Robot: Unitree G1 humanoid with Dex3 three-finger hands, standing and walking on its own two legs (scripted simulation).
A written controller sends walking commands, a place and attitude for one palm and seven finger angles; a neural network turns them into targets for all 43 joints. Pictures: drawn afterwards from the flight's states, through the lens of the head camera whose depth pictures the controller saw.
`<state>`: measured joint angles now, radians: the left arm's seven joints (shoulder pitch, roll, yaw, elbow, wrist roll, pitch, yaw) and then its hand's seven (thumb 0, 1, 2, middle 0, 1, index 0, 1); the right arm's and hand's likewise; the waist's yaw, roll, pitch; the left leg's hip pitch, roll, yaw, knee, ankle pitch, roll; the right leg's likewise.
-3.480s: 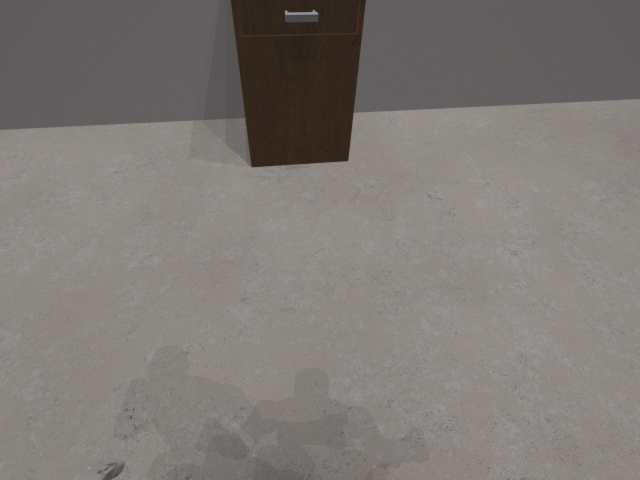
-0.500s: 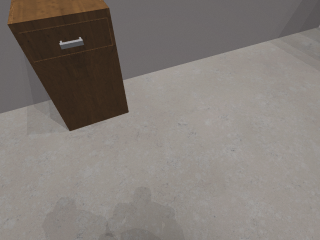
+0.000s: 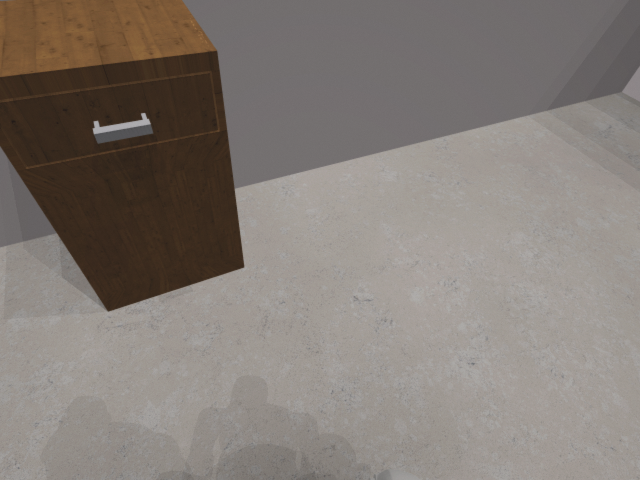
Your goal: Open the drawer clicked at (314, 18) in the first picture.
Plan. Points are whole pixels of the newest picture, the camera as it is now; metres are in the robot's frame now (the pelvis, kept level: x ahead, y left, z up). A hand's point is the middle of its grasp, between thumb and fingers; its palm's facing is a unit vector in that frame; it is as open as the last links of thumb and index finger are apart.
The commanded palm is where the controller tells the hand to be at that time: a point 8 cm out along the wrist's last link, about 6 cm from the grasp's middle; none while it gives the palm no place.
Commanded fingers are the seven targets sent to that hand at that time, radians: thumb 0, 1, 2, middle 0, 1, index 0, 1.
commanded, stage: walk to a spot facing it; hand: left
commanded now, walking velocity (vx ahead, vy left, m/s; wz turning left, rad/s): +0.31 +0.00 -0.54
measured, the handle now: (122, 125) +0.82 +0.53 -0.06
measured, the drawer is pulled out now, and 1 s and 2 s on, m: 0.00 0.00 0.00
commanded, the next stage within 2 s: turn to face it in 0.18 s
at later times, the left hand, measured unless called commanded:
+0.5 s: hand (284, 358) +0.34 +0.08 -0.17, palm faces -0.16 -0.96 -0.22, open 7.4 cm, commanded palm none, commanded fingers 0.00 0.90 0.90 -0.20 -0.30 -0.20 -0.30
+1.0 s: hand (214, 394) +0.27 +0.19 -0.18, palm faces +0.21 -0.94 -0.26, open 7.4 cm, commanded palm none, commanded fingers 0.00 0.90 0.90 -0.20 -0.30 -0.20 -0.30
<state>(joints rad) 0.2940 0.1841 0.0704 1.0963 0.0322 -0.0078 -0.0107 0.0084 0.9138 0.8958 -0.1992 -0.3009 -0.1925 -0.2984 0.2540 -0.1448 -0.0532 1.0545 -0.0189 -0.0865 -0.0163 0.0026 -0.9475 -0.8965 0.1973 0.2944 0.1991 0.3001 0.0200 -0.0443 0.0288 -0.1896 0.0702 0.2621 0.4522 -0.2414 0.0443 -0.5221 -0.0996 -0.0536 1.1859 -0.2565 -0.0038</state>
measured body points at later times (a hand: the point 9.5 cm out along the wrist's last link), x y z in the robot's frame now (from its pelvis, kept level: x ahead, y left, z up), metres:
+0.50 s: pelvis +0.19 -0.07 -0.01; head +0.22 -0.10 +0.44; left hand +0.35 +0.13 -0.15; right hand +0.14 -0.29 -0.18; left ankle +0.16 +0.08 -0.66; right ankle +0.25 -0.15 -0.74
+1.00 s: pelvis +0.25 -0.04 -0.01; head +0.28 -0.02 +0.44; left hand +0.26 +0.23 -0.16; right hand +0.36 -0.28 -0.14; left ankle +0.26 +0.06 -0.74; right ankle +0.25 -0.19 -0.67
